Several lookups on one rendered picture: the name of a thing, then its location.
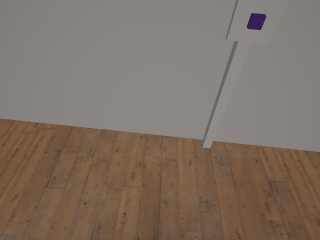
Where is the button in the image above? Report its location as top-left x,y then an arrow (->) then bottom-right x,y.
247,13 -> 267,30

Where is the panel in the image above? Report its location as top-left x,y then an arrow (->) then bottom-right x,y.
202,0 -> 289,149

